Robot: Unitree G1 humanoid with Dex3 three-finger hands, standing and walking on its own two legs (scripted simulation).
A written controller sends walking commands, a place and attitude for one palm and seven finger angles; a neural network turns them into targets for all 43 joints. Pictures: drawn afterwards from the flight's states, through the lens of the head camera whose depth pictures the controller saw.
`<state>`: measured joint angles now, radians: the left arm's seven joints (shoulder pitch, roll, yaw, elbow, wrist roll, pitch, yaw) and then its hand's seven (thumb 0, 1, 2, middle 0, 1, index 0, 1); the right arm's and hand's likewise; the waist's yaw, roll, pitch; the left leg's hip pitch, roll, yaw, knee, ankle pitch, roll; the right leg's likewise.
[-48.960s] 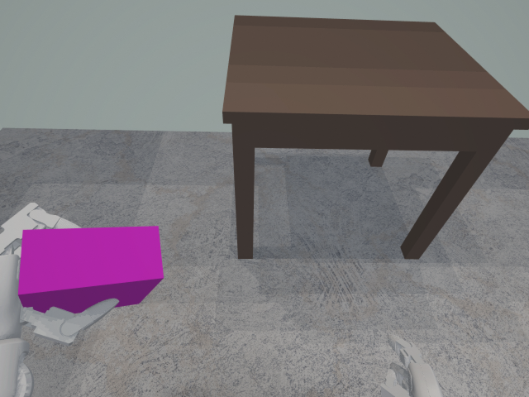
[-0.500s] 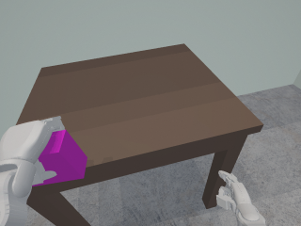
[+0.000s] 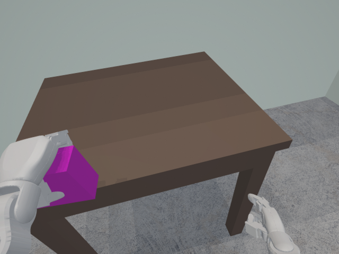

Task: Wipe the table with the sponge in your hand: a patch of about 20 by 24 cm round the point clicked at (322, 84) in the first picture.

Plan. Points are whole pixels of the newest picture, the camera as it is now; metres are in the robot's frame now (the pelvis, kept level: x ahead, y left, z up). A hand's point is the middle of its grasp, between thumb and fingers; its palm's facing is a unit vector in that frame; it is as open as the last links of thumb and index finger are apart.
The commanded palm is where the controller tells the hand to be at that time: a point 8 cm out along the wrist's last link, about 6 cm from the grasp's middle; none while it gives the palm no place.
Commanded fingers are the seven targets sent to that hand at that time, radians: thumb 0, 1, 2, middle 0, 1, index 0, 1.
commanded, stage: step back with the hand held close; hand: left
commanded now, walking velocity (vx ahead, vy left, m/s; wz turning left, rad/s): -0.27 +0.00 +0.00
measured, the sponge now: (59, 183) +0.20 +0.29 +0.11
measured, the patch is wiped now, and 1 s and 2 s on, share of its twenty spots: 0.90 0.90 0.90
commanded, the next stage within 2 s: stop stepping back and stand still in 1.40 s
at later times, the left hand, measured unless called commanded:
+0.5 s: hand (48, 158) +0.20 +0.27 +0.19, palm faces +0.37 -0.80 -0.47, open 10.2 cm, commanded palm +0.15 +0.31 +0.22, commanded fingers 0.00 0.10 1.30 -1.20 -1.60 -1.20 -1.60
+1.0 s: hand (15, 192) +0.13 +0.29 +0.19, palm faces +0.42 -0.85 -0.32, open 10.2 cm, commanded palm +0.07 +0.33 +0.22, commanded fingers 0.00 0.10 1.30 -1.20 -1.60 -1.20 -1.60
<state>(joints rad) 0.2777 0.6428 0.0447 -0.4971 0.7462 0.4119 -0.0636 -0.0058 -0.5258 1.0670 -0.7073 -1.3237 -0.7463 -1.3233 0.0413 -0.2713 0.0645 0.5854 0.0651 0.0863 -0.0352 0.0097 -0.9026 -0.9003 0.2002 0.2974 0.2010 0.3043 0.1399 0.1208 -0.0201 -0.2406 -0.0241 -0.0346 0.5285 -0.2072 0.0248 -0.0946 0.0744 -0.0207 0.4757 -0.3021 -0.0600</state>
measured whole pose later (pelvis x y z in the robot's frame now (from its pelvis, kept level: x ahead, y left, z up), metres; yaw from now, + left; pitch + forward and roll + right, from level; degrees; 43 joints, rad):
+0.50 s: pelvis -0.01 +0.03 -0.01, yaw +1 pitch +2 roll -3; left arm 0.49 0.47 0.42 -0.60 -0.09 -0.08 0.13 -0.01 -0.53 1.07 -0.70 -1.33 -0.75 -1.33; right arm 0.23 -0.24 0.01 0.57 0.04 0.04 -0.07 0.01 -0.90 -0.90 0.20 0.30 0.20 0.30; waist -0.02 0.05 -0.02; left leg -0.43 -0.03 -0.03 0.59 -0.20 0.06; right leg -0.27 0.06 -0.03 0.52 -0.29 -0.02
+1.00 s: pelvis -0.07 +0.04 -0.01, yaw +4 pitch +1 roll -2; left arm 0.42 0.40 0.34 -0.63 -0.06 -0.12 0.12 -0.01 -0.53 1.07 -0.71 -1.33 -0.75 -1.33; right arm 0.21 -0.20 0.02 0.57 0.03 0.00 -0.05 0.01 -0.90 -0.90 0.20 0.30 0.20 0.30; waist 0.01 -0.05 -0.03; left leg -0.53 -0.02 -0.01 0.95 -0.43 0.01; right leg -0.34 0.02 -0.02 0.55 -0.23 -0.01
